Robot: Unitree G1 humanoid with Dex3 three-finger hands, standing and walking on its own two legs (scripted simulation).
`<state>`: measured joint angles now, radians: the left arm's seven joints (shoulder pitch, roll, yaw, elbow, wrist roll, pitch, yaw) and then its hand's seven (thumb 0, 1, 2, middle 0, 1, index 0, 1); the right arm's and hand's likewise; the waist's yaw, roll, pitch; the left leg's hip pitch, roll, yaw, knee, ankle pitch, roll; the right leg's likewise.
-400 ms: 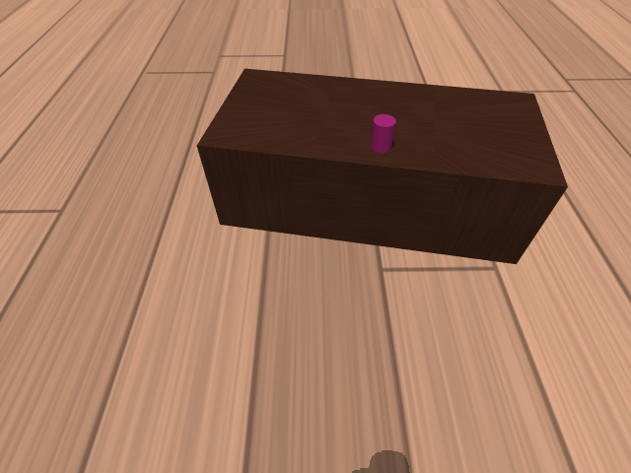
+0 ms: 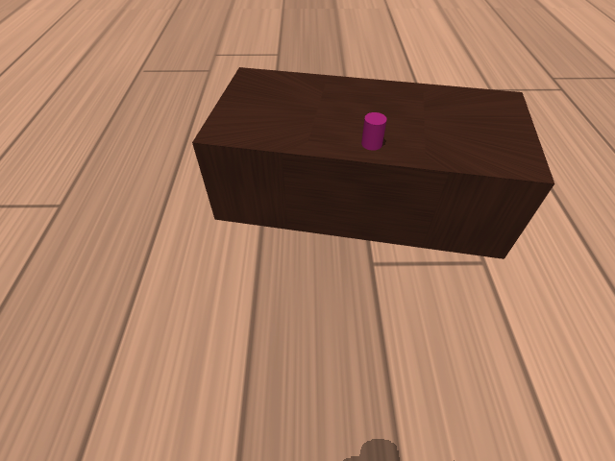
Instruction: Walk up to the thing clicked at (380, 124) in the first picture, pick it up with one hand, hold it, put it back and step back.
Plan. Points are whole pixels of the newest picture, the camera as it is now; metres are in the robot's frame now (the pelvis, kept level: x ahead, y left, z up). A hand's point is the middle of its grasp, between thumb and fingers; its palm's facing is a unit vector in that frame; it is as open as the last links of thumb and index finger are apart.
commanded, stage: stand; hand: right
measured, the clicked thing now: (373, 131) +1.17 -0.20 -0.31
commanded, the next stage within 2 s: walk up in 0.72 s
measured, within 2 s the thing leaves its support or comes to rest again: neither
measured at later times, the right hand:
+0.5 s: hand out of the picture +0.08 -0.25 -0.16, palm faces -0.03 +0.94 -0.34, open 7.4 cm
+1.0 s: hand out of the picture +0.11 -0.26 -0.15, palm faces +0.01 +0.92 -0.40, open 7.4 cm
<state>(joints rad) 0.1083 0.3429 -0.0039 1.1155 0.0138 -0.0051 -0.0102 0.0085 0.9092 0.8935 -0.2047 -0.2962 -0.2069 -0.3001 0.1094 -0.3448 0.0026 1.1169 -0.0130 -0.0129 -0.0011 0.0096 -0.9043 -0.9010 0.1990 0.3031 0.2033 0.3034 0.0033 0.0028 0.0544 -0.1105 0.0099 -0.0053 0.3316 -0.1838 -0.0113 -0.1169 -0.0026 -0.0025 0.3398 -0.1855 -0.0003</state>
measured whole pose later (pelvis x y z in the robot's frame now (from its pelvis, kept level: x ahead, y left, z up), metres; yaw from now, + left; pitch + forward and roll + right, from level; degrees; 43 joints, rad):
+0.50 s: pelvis +0.00 +0.00 +0.00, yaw +0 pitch -2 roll +0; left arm 0.11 0.35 0.00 1.11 0.01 -0.01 -0.01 0.01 0.91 0.89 -0.20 -0.30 -0.21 -0.30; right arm 0.11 -0.35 0.00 1.12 -0.01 -0.01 0.00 0.01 -0.90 -0.90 0.20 0.30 0.20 0.30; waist 0.00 0.00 0.05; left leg -0.10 0.01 -0.01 0.32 -0.19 -0.01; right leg -0.11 0.00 0.00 0.33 -0.19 0.00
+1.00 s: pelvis +0.05 +0.02 -0.02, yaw -2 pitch -1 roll +0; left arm 0.30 0.42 0.07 1.00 0.03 -0.02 -0.05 0.01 0.91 0.89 -0.21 -0.30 -0.21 -0.30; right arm 0.22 -0.41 -0.09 1.01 -0.06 -0.06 0.05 0.01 -0.91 -0.90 0.20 0.30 0.20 0.30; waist 0.02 -0.02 0.02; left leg -0.15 -0.02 0.04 0.53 -0.35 0.03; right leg -0.20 -0.02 0.06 0.62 -0.38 -0.02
